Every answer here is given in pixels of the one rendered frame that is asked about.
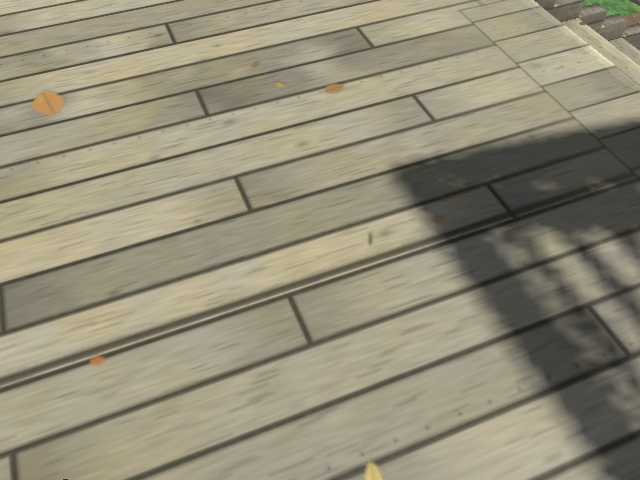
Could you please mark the stairs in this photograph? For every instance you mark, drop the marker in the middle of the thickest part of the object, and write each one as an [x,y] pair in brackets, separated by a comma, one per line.
[619,51]

